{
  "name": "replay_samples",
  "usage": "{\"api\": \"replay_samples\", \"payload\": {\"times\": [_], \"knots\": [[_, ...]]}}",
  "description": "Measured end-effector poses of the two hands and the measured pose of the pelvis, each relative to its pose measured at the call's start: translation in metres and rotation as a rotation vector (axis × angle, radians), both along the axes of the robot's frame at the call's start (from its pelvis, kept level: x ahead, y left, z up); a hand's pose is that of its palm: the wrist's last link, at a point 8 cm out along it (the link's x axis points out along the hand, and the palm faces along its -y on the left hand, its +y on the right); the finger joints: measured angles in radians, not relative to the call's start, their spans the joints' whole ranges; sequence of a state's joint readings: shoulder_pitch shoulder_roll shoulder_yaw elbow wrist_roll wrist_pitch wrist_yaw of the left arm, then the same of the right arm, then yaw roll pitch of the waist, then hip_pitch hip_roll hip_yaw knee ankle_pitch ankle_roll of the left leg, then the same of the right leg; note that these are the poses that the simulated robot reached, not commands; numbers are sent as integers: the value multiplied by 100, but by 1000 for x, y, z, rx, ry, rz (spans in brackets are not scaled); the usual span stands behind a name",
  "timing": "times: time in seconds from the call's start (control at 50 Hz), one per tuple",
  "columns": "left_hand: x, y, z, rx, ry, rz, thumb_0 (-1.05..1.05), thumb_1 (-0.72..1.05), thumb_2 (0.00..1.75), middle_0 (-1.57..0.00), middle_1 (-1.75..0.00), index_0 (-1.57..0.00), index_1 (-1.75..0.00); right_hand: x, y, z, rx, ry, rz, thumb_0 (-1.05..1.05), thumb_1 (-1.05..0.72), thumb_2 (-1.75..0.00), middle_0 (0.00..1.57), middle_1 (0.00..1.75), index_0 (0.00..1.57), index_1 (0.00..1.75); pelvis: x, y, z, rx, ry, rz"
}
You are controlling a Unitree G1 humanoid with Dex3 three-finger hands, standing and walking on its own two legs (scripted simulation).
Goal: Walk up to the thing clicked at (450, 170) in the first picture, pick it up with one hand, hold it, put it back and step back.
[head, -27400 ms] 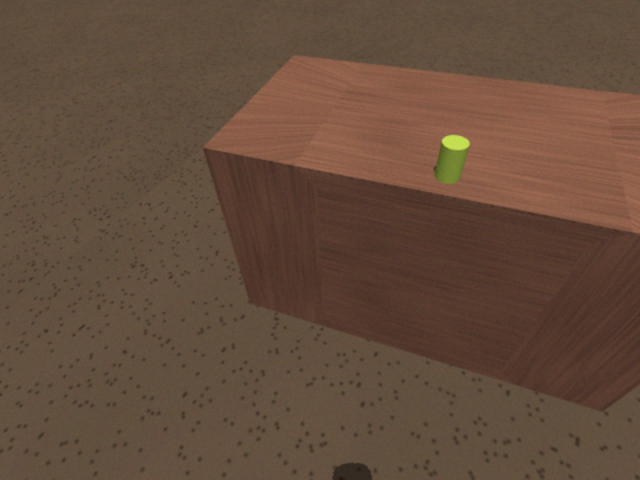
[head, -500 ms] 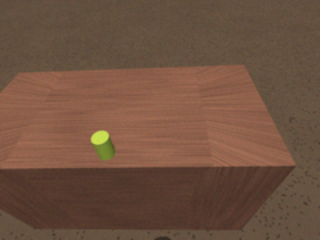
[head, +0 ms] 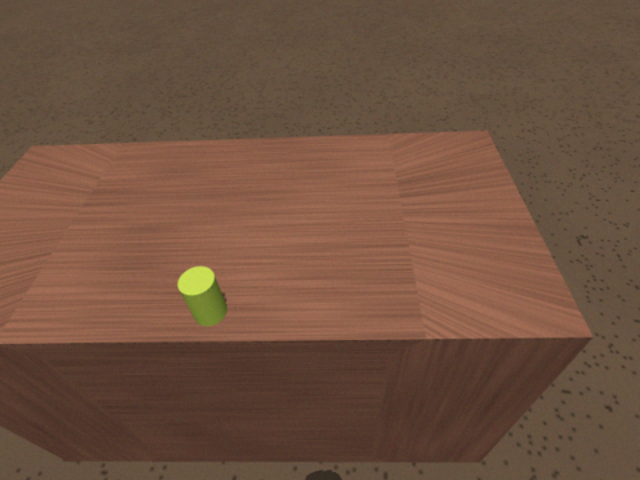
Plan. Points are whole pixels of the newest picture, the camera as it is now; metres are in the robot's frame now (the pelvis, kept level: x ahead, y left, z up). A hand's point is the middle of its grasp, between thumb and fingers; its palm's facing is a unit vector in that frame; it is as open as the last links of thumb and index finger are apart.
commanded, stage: stand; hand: left
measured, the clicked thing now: (203, 296) +0.42 +0.22 -0.04
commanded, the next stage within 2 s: step back in 0.96 s
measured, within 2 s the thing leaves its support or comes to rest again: neither
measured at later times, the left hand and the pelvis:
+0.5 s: hand out of the picture +0.07 +0.25 -0.16, palm faces -0.01 -0.94 -0.34, open 7.3 cm; pelvis +0.00 +0.00 +0.00, yaw +0 degrees
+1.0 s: hand out of the picture +0.08 +0.25 -0.16, palm faces -0.01 -0.94 -0.34, open 7.3 cm; pelvis +0.00 +0.00 +0.00, yaw -1 degrees
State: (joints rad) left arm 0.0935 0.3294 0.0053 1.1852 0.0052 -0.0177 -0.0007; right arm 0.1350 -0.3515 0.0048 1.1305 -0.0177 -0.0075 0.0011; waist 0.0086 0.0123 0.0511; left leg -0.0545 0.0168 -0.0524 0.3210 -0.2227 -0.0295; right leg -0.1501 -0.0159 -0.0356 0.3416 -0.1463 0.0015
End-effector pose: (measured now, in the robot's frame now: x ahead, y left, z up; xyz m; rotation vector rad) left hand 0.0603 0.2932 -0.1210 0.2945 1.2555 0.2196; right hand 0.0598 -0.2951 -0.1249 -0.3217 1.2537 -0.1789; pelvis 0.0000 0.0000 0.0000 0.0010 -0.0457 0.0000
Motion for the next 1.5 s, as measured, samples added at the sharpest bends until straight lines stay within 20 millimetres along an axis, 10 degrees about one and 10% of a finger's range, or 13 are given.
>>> {"api": "replay_samples", "payload": {"times": [0.96,1.1,1.34,1.5], "knots": [[15,-2,2,3,-8,-30,1,91,89,-20,-30,-21,-30,-2,-4,0,1,10,-16,0,-90,-90,20,30,20,30,6,-2,0,-2,12,-15],[18,16,-1,31,-29,-28,1,91,89,-20,-30,-21,-30,-3,-9,-4,-24,16,-24,0,-90,-90,20,30,20,30,-17,5,-8,-6,25,-16],[29,72,-29,41,-116,-107,1,91,89,-20,-30,-21,-30,-74,25,4,-127,69,-40,0,-91,-90,20,30,20,30,-65,57,-28,4,26,-26],[-7,72,-24,2,-55,-133,0,91,89,-20,-30,-21,-30,-109,52,15,-120,74,-84,1,-90,-90,20,30,20,30,-83,73,-12,-22,44,-52]]}}
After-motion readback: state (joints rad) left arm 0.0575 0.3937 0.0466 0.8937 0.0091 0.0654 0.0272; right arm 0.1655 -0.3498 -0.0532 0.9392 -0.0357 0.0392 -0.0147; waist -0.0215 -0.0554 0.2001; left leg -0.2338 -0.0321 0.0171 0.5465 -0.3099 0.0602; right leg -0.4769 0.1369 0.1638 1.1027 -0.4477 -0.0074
